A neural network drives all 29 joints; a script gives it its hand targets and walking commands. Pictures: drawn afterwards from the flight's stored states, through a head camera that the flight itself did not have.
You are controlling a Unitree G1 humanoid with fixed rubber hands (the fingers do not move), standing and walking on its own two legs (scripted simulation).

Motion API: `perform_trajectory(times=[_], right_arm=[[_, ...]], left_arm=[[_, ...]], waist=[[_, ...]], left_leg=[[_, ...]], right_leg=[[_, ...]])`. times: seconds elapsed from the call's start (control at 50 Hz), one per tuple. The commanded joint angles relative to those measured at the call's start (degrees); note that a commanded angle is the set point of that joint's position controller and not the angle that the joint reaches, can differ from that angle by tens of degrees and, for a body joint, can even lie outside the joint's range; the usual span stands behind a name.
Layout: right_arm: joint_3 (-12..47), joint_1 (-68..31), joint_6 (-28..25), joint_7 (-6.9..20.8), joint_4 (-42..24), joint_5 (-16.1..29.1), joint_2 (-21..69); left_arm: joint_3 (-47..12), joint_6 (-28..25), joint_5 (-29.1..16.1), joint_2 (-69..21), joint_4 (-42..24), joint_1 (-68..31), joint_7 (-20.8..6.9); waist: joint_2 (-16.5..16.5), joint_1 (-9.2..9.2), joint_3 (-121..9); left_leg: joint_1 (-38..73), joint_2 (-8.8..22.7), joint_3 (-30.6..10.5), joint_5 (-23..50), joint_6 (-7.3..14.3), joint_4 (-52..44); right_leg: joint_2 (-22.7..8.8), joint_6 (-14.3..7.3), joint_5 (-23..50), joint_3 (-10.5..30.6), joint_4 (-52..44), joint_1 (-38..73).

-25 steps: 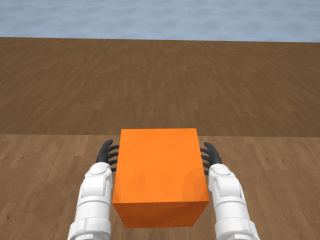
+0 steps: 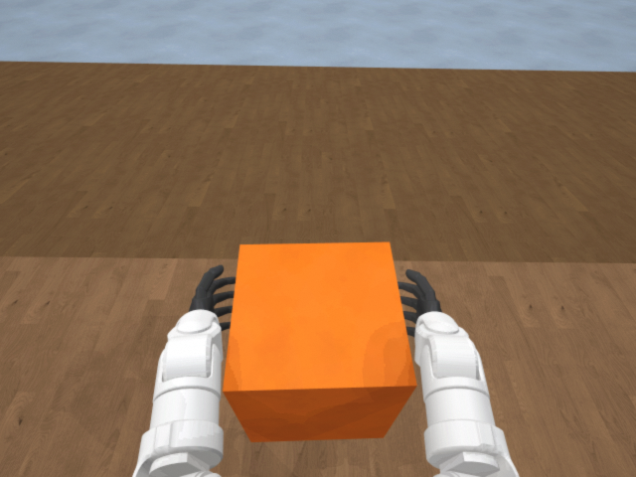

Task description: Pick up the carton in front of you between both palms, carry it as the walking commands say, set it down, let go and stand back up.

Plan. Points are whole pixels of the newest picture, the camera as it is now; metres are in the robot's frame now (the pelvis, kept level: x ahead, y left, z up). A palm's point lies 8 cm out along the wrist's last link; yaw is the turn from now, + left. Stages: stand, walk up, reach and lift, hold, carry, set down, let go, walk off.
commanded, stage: reach and lift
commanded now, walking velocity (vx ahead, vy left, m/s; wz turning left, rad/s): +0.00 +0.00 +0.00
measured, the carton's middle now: (316, 347) +0.31 +0.00 -0.05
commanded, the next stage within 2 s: hold in 0.44 s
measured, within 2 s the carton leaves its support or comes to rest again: neither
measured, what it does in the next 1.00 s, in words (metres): stands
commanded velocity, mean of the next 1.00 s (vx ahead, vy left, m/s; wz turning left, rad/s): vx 0.00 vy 0.00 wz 0.00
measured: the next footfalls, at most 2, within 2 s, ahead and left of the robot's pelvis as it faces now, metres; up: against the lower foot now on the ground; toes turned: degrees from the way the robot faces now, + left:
right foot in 1.80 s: +0.17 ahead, -0.09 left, +0.00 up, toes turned -8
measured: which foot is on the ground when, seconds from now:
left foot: down 0.00-1.00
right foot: down 0.00-1.00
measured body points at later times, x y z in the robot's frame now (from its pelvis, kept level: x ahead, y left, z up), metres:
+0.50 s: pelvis +0.01 +0.00 +0.00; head -0.02 +0.00 +0.45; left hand +0.32 +0.15 +0.04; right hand +0.31 -0.15 +0.03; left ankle +0.02 +0.13 -0.74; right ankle +0.03 -0.12 -0.74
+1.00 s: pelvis +0.00 +0.00 +0.00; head -0.05 +0.00 +0.45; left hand +0.31 +0.15 +0.05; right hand +0.30 -0.15 +0.05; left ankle +0.02 +0.13 -0.74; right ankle +0.03 -0.12 -0.74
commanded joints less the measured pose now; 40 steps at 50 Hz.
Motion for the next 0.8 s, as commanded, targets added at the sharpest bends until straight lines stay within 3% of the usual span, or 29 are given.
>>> perform_trajectory(times=[0.0,0.2,0.42,0.52,0.66,0.78], right_arm=[[30.5,-28.6,-2.0,12.9,-1.9,13.9,53.0],[32.4,-24.5,-0.7,12.5,-6.0,15.4,52.1],[33.5,-24.8,0.8,12.6,-8.4,16.1,51.0],[37.6,-22.8,2.8,12.3,-14.0,18.6,51.0],[33.3,-22.9,5.3,12.1,-11.5,16.2,48.3],[34.3,-27.8,4.7,12.8,-10.9,17.0,50.6]], left_arm=[[-30.2,0.1,-12.7,-53.4,1.9,-24.0,-14.0],[-32.2,1.5,-14.2,-52.9,-2.2,-19.9,-13.6],[-33.4,3.2,-15.2,-53.2,-4.5,-19.6,-13.2],[-37.1,5.4,-17.4,-52.9,-10.2,-17.1,-12.6],[-33.6,7.8,-15.8,-49.9,-8.4,-18.3,-12.7],[-34.3,7.1,-16.4,-51.8,-7.7,-23.2,-13.5]], waist=[[-0.6,0.11,-16.2],[-0.5,0.0,-15.9],[0.0,0.01,-14.6],[0.0,0.45,-17.1],[0.0,0.1,-8.3],[0.0,0.3,-10.8]], left_leg=[[1.9,-4.3,0.2,8.4,0.6,-4.5],[4.1,-4.4,-0.2,13.1,0.2,-5.5],[5.2,-4.1,-0.4,12.7,-0.1,-6.2],[8.3,-4.0,-0.8,17.9,-0.4,-6.8],[4.5,-3.6,-0.2,5.9,0.1,-8.6],[4.0,-3.5,0.1,3.6,0.5,-7.7]], right_leg=[[3.8,0.0,8.7,1.0,-3.6,8.0],[4.0,0.1,13.3,1.3,-4.5,9.9],[4.3,-0.2,11.4,1.2,-5.0,9.7],[4.3,0.0,15.5,1.4,-5.7,11.8],[4.0,-0.6,4.6,1.1,-7.3,9.1],[3.7,-0.5,2.8,0.9,-6.2,9.3]])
